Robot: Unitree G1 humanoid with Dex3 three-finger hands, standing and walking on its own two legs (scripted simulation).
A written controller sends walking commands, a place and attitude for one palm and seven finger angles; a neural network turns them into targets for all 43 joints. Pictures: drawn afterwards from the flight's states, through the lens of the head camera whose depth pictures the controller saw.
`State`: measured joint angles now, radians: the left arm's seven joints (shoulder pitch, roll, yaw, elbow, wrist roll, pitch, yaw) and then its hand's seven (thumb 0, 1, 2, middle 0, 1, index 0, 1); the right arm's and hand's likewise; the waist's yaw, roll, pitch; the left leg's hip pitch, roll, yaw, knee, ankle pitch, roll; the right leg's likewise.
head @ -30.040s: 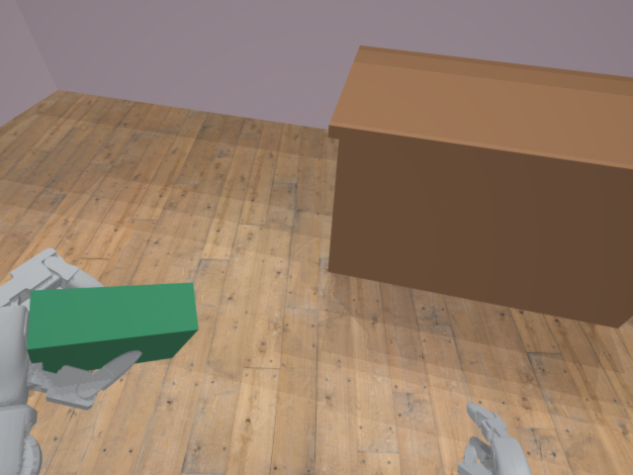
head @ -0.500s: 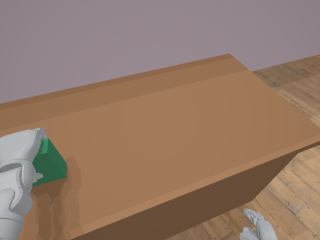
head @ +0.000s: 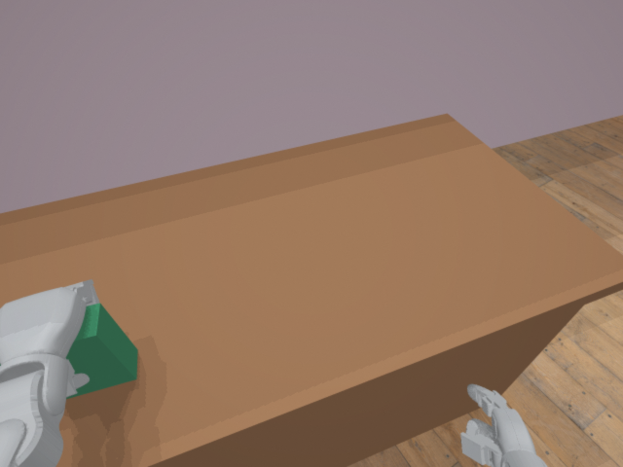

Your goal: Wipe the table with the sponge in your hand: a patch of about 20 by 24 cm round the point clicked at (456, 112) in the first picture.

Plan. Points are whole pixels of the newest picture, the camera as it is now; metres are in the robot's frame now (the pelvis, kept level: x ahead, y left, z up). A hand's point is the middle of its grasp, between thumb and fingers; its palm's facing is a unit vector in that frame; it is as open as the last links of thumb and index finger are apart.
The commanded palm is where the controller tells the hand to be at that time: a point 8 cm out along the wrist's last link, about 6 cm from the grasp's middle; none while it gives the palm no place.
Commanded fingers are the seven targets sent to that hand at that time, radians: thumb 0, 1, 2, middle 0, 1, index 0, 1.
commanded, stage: wipe back along the first lane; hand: left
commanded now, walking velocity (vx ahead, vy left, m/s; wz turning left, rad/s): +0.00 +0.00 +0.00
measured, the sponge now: (79, 363) +0.22 +0.35 +0.00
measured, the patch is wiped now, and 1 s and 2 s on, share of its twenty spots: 0.95 0.95 0.95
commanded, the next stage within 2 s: lift the sponge slowly off the table in 0.52 s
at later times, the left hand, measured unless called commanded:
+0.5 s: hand (63, 378) +0.18 +0.32 +0.05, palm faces -0.01 -0.04 -1.00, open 9.3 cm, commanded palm +0.13 +0.30 +0.08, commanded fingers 0.00 0.10 1.30 -1.20 -1.60 -1.20 -1.60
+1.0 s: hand (57, 397) +0.16 +0.31 +0.06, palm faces -0.01 -0.09 -1.00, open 9.3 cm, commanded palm +0.13 +0.30 +0.11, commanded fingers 0.00 0.10 1.30 -1.20 -1.60 -1.20 -1.60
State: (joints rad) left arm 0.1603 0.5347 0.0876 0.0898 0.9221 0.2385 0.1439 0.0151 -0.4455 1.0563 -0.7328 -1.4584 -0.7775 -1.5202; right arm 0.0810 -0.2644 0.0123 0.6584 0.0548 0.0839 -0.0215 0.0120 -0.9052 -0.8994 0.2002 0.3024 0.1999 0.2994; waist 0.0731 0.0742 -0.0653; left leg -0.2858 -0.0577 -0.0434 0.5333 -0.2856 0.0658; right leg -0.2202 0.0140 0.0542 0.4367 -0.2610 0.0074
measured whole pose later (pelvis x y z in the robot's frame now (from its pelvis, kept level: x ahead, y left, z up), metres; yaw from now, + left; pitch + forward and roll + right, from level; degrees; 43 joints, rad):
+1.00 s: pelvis +0.00 -0.01 +0.00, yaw +0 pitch -1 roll -2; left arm 0.42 0.52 0.10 -0.18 0.87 0.27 0.11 0.01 -0.45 1.05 -0.75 -1.44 -0.80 -1.50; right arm 0.07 -0.26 0.02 0.65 0.04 0.07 -0.04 0.01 -0.91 -0.90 0.20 0.30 0.20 0.30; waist 0.10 0.08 -0.04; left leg -0.22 -0.04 -0.05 0.54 -0.30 0.05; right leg -0.15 0.03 0.05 0.44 -0.27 0.00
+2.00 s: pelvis -0.03 -0.03 +0.01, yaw +2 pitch -5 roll -1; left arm 0.23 0.61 0.10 -0.17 0.84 0.30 -0.04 -0.01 -0.48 1.05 -0.80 -1.39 -0.85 -1.45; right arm 0.02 -0.26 0.06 0.67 0.04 0.04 -0.09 0.01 -0.90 -0.90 0.20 0.30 0.20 0.30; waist 0.13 0.09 0.02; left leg -0.14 -0.03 -0.08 0.45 -0.22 0.02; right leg -0.07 0.04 0.02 0.37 -0.21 -0.02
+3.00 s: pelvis -0.04 -0.03 +0.00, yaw +2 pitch -4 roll -1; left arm 0.15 0.65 0.09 -0.27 0.81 0.39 -0.14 -0.01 -0.48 1.05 -0.81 -1.39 -0.85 -1.45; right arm 0.02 -0.28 0.08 0.64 0.05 0.04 -0.08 0.01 -0.90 -0.90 0.20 0.30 0.20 0.30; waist 0.14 0.10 0.01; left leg -0.17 -0.04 -0.09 0.46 -0.20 0.02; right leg -0.12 0.03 0.02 0.40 -0.21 -0.01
